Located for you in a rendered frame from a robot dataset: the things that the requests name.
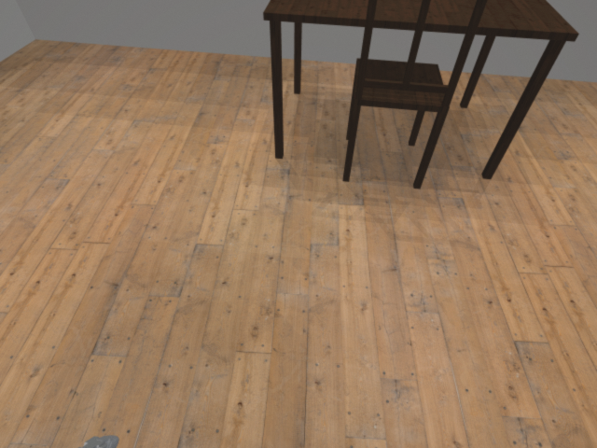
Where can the chair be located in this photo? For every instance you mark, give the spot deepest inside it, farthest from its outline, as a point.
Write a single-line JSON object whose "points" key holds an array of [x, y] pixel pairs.
{"points": [[406, 85]]}

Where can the table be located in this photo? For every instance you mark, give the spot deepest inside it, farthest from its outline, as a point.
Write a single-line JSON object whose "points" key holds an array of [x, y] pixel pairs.
{"points": [[535, 19]]}

